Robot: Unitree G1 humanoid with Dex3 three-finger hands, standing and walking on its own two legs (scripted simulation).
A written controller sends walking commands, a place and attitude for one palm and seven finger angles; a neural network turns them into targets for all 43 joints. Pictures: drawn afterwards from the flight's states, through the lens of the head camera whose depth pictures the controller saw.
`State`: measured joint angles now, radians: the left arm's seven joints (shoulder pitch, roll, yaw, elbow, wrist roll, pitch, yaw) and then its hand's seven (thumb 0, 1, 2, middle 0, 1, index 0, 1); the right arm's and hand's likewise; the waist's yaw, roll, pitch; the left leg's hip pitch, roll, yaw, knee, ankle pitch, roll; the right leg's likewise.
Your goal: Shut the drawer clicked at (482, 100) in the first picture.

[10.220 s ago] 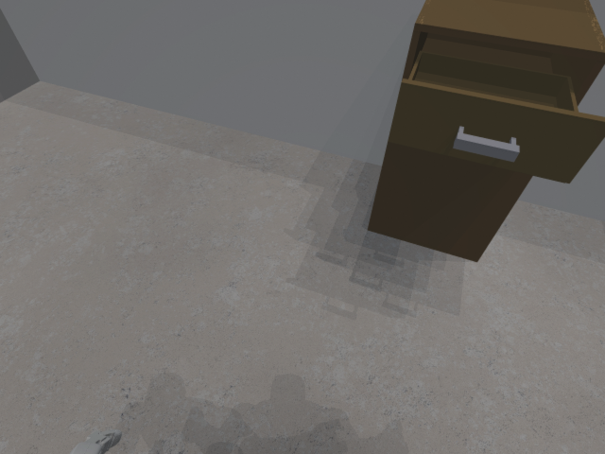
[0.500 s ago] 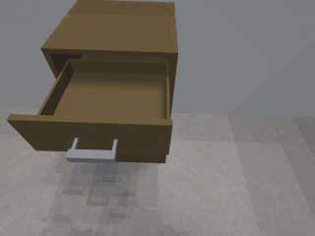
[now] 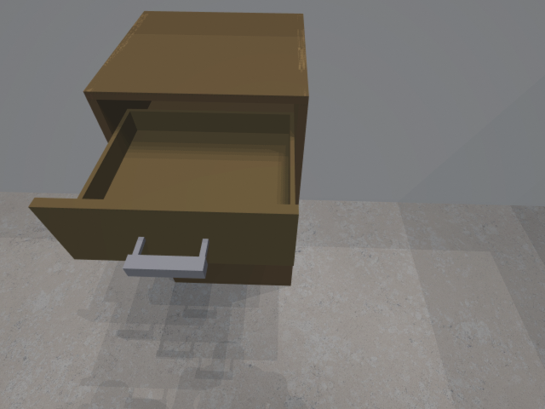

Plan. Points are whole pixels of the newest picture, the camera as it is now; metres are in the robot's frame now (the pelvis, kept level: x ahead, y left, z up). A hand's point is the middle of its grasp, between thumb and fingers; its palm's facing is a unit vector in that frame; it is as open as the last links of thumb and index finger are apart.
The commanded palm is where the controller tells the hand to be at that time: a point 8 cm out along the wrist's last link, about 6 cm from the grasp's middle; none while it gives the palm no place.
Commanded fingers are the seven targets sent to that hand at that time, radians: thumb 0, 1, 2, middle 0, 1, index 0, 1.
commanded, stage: look again from close up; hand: left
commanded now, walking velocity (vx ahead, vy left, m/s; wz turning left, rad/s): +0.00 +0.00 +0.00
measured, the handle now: (169, 254) +0.35 +0.20 -0.01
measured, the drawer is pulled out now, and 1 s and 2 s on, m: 0.30 0.30 0.30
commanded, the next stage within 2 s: shuffle to correct the standing spot in 0.42 s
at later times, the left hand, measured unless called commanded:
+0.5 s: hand out of the picture +0.01 +0.16 -0.17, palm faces +0.02 -0.98 -0.18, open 7.3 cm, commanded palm none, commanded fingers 0.00 0.90 0.90 -0.20 -0.30 -0.20 -0.30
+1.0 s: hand out of the picture +0.04 +0.16 -0.19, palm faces +0.05 -0.98 -0.19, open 7.3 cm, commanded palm none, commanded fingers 0.00 0.90 0.90 -0.20 -0.30 -0.20 -0.30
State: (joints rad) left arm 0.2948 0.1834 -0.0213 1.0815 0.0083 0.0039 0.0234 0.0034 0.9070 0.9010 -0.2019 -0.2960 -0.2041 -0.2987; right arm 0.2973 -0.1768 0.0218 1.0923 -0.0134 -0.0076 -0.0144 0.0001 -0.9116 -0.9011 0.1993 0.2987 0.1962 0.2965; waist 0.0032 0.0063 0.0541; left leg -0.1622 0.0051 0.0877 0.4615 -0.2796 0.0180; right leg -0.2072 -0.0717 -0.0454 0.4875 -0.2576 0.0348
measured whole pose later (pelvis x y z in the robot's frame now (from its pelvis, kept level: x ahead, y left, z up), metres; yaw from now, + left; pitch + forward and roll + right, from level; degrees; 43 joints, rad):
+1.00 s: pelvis +0.06 -0.01 -0.01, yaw +0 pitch -1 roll +0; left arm 0.30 0.14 0.01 1.13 0.01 -0.02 0.03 0.00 0.91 0.90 -0.20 -0.30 -0.20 -0.30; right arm 0.31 -0.13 0.01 1.14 -0.01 -0.03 -0.05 0.00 -0.91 -0.90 0.20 0.30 0.20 0.30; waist 0.00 0.00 0.06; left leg -0.13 0.03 0.08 0.56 -0.40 0.00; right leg -0.19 -0.06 -0.06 0.62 -0.38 0.02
